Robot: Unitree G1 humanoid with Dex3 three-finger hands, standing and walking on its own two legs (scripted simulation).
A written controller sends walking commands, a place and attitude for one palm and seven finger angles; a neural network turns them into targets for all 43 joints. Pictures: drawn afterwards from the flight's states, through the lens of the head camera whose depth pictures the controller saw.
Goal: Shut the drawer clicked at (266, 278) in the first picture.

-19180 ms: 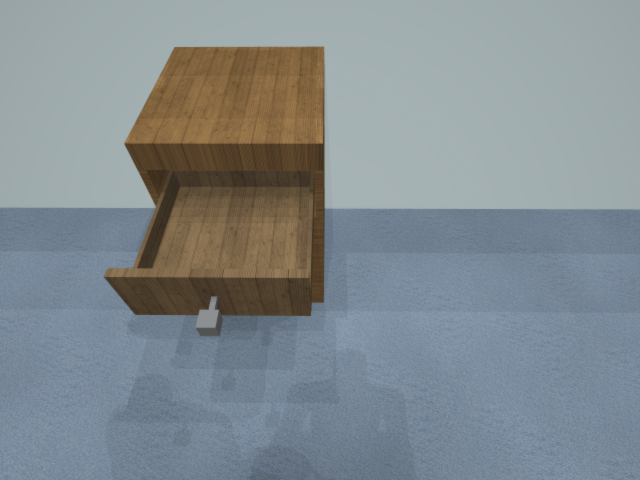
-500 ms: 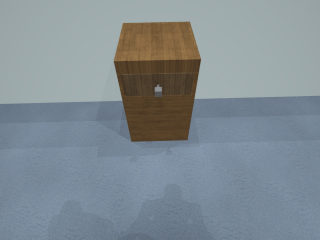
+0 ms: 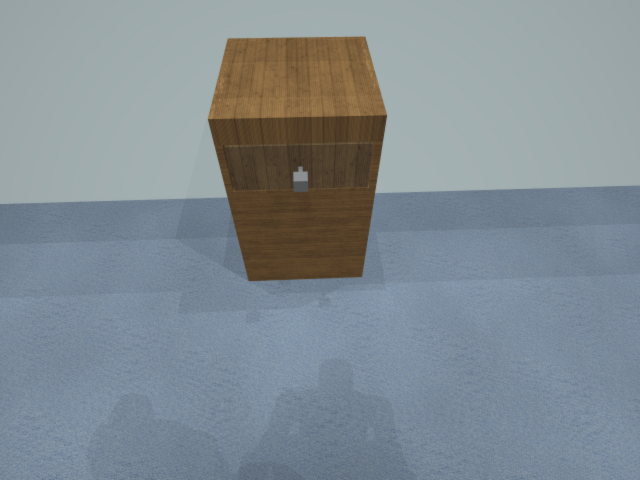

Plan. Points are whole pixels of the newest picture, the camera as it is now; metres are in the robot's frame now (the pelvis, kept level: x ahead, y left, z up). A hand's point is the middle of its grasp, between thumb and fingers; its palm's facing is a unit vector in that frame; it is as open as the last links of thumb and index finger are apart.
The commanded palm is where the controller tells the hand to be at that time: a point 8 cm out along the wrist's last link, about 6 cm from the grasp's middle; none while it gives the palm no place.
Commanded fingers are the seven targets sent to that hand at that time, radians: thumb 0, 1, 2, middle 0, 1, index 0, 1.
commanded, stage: look to check the result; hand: left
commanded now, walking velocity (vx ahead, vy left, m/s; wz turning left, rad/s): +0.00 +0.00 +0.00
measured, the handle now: (300, 177) +0.86 +0.09 -0.22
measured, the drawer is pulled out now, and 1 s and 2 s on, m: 0.00 0.00 0.00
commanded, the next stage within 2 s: stand and wait in 0.44 s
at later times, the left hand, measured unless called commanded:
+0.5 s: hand out of the picture +0.00 +0.16 -0.18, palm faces +0.03 -0.98 -0.17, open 7.3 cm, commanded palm none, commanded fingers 0.00 0.90 0.90 -0.20 -0.30 -0.20 -0.30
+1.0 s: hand out of the picture +0.01 +0.16 -0.18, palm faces +0.04 -0.98 -0.19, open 7.3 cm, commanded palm none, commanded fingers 0.00 0.90 0.90 -0.20 -0.30 -0.20 -0.30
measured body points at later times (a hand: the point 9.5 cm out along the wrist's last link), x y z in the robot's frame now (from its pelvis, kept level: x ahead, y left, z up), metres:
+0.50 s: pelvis +0.01 +0.00 +0.00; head +0.03 -0.01 +0.45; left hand +0.00 +0.21 -0.16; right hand +0.00 -0.22 -0.16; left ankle +0.03 +0.11 -0.74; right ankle -0.02 -0.11 -0.74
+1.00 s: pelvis +0.01 -0.01 +0.00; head +0.03 -0.01 +0.45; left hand +0.01 +0.21 -0.16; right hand +0.00 -0.21 -0.17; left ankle +0.03 +0.11 -0.74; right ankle -0.02 -0.12 -0.74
